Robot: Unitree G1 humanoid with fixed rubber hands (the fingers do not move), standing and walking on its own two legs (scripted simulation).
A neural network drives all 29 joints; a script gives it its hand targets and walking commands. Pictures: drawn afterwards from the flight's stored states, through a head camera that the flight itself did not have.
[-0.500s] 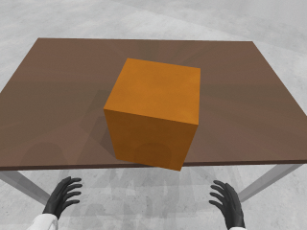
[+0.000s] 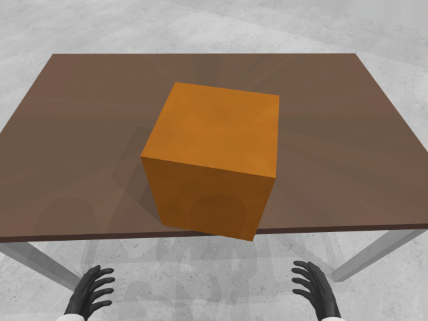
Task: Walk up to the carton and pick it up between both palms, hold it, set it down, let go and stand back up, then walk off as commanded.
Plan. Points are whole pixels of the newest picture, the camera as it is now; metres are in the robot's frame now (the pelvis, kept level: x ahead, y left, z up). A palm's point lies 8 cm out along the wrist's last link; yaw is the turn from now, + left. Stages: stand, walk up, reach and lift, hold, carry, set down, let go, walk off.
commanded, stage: let go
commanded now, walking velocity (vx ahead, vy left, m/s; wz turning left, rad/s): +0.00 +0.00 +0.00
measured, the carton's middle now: (215, 165) +0.41 +0.00 +0.04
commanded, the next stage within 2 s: stand in 0.34 s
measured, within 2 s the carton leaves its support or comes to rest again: neither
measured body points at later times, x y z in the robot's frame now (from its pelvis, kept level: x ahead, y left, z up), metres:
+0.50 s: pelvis +0.00 +0.00 +0.00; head +0.02 +0.00 +0.45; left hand +0.15 +0.27 -0.09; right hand +0.14 -0.26 -0.10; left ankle -0.01 +0.14 -0.75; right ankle -0.03 -0.14 -0.75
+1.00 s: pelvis -0.01 +0.00 +0.00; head -0.01 +0.01 +0.45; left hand +0.09 +0.30 -0.12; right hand +0.11 -0.28 -0.10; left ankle -0.01 +0.14 -0.75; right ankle -0.03 -0.14 -0.75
